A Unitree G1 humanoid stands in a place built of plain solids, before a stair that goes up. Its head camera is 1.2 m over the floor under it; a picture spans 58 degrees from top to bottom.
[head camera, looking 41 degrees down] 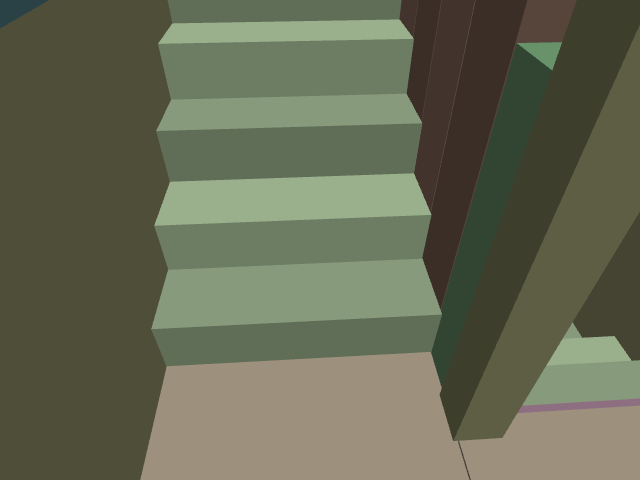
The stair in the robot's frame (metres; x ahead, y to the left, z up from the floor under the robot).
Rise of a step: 0.19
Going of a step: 0.24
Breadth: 0.85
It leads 4 degrees to the left of straight ahead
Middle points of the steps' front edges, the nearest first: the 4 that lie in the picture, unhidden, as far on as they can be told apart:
0.80 0.06 0.19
1.04 0.08 0.38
1.28 0.09 0.57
1.52 0.11 0.76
